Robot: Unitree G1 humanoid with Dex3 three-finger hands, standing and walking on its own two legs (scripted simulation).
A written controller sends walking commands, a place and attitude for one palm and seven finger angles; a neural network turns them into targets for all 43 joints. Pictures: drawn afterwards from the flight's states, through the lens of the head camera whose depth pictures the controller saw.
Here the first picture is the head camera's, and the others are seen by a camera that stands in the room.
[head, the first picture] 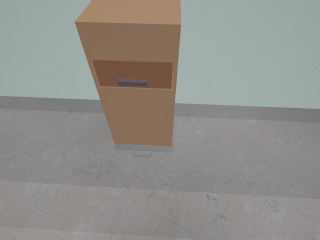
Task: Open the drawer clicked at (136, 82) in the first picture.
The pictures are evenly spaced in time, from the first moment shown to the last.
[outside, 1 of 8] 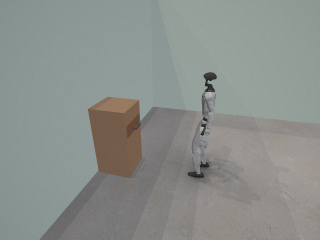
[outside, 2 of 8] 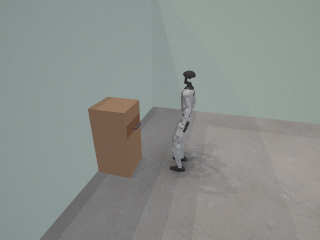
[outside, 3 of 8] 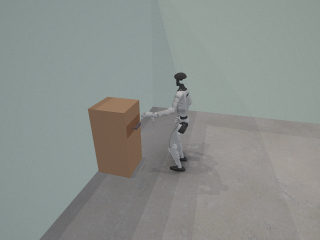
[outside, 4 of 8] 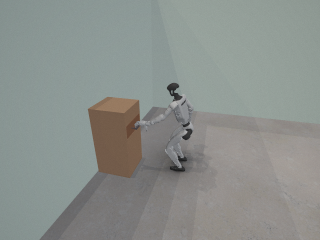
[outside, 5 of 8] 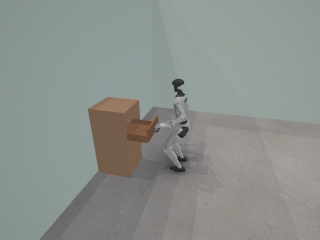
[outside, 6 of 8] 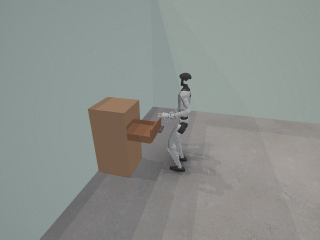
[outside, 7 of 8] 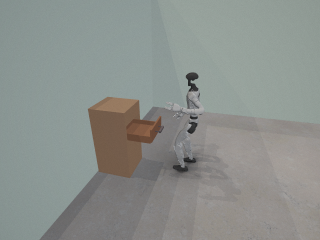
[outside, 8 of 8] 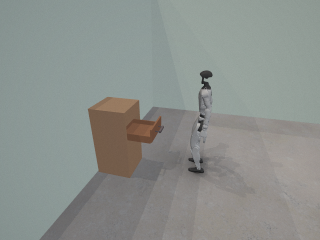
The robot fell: no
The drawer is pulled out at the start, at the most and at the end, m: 0.00 0.30 0.30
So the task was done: yes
